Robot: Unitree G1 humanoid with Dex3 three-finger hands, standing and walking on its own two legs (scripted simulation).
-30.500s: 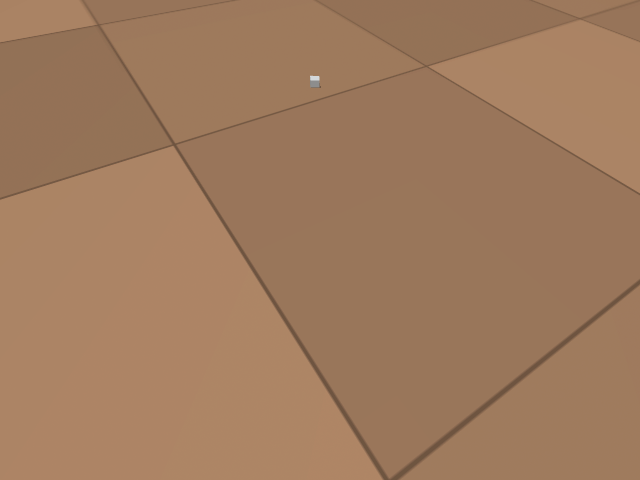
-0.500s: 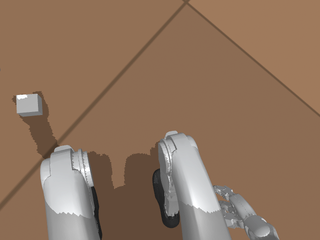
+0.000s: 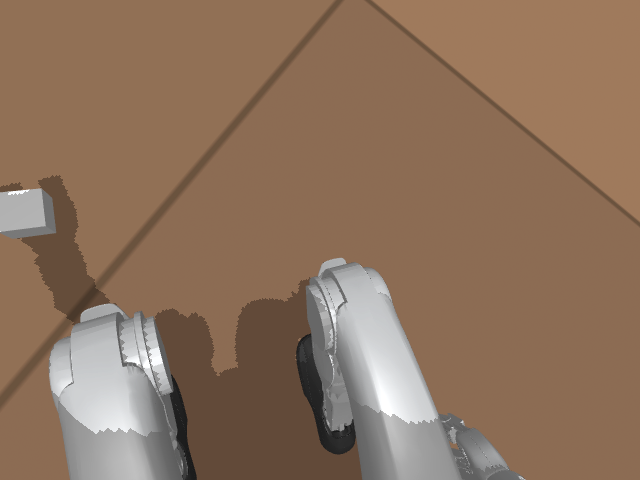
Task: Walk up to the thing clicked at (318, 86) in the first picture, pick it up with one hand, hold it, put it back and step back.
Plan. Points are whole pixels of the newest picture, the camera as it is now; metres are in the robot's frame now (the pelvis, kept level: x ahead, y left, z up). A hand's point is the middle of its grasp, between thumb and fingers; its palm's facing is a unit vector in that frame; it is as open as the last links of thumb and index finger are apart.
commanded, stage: home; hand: left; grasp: from above
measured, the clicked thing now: (26, 213) +0.48 +0.33 -0.31
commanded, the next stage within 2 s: none
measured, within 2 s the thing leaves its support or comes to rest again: neither
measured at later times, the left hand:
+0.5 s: hand out of the picture +0.32 +0.29 +0.04, palm faces -0.21 -0.70 -0.69, open 7.7 cm
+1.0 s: hand out of the picture +0.25 +0.23 +0.25, palm faces +0.22 -0.94 -0.24, open 7.4 cm
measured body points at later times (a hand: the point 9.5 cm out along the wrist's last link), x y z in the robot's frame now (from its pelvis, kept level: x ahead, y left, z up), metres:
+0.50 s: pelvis +0.01 +0.00 +0.15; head +0.17 +0.06 +0.56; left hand +0.33 +0.33 +0.08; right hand +0.20 -0.24 +0.04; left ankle +0.09 +0.14 -0.30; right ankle +0.11 -0.13 -0.30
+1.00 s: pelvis +0.07 +0.00 +0.33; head +0.13 +0.03 +0.77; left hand +0.23 +0.28 +0.27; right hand +0.27 -0.20 +0.25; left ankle +0.09 +0.14 -0.30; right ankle +0.10 -0.13 -0.30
